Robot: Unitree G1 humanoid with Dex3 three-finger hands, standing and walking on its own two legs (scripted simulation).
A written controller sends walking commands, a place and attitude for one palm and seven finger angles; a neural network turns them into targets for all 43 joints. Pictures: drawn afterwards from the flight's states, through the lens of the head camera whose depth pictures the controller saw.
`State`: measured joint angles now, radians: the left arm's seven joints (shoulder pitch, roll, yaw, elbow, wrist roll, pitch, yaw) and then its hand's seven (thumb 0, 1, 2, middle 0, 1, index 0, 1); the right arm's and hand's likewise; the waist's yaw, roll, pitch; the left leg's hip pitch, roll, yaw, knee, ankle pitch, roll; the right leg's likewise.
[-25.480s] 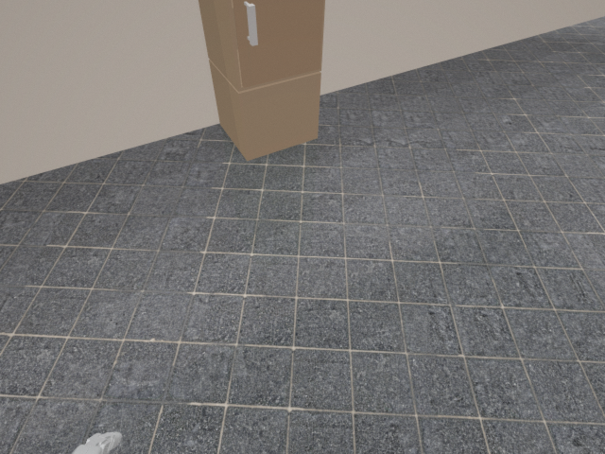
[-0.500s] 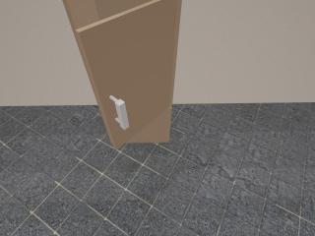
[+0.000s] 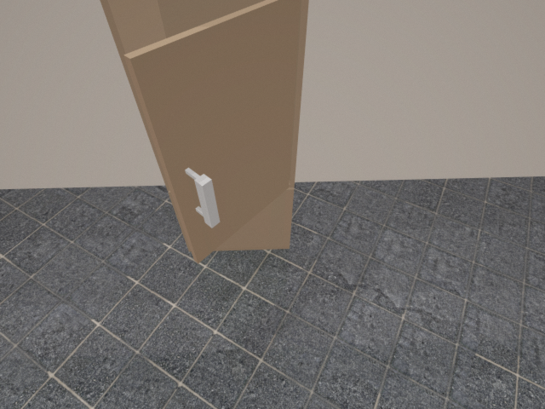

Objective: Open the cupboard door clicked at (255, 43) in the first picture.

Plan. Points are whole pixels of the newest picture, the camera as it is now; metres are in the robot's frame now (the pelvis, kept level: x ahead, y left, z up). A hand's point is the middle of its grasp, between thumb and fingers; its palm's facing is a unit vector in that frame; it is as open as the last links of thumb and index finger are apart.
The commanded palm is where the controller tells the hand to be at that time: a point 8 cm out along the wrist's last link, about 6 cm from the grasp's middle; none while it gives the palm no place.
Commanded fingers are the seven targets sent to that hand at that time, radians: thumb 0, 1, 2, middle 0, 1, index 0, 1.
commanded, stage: walk to a spot facing it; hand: left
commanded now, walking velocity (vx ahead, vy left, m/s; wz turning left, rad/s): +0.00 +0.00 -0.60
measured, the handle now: (201, 197) +0.54 +0.20 -0.08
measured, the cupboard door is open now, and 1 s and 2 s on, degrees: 46 46 46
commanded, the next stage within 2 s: none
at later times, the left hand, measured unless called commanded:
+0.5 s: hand out of the picture +0.03 +0.16 -0.16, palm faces -0.15 -0.94 -0.29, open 7.4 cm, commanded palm none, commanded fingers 0.00 0.90 0.90 -0.20 -0.30 -0.20 -0.30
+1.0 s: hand (203, 395) +0.17 +0.13 -0.16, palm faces -0.49 -0.83 -0.26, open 7.4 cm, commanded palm none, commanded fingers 0.00 0.90 0.90 -0.20 -0.30 -0.20 -0.30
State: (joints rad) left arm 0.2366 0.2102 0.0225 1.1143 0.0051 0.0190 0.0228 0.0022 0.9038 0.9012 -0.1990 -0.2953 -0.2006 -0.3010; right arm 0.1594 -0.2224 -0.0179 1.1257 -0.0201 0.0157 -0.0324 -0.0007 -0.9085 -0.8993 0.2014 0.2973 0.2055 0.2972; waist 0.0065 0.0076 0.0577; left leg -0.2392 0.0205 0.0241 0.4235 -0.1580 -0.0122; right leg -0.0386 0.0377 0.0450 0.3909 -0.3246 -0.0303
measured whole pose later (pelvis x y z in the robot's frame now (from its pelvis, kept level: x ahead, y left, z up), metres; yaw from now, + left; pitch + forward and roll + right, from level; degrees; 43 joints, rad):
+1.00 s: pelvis -0.03 -0.01 -0.01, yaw -33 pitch +1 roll -1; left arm 0.16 0.28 0.10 0.86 0.02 0.06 -0.04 0.00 0.91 0.90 -0.19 -0.29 -0.20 -0.30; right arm 0.20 -0.23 -0.04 0.88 -0.04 0.02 -0.03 0.00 -0.91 -0.90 0.20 0.30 0.21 0.30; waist 0.02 0.02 0.12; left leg -0.27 0.13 0.06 0.57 -0.31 -0.06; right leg -0.43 -0.01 -0.04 0.82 -0.43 0.03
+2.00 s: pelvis +0.05 -0.21 -0.02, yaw -66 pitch +0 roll -1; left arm 0.32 0.20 0.08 1.04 0.02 0.00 -0.03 0.01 0.90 0.90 -0.20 -0.30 -0.20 -0.30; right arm 0.16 -0.18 -0.04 0.90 -0.04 -0.08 0.00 0.00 -0.91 -0.90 0.20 0.30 0.20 0.30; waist 0.01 -0.04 0.05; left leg -0.38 0.08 0.13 0.63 -0.25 0.02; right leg -0.32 0.03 0.01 0.97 -0.47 -0.04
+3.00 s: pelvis +0.15 -0.61 -0.01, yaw -64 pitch +0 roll +0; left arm 0.20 0.17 0.06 1.01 0.02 -0.01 0.00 0.01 0.92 0.90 -0.20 -0.29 -0.20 -0.30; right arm 0.24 -0.17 -0.04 1.03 -0.03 -0.02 -0.01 -0.01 -0.94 -0.90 0.20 0.30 0.21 0.30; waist 0.00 -0.01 0.06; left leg -0.32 0.00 0.05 0.51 -0.19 0.04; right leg -0.48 -0.08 -0.04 0.91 -0.36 0.03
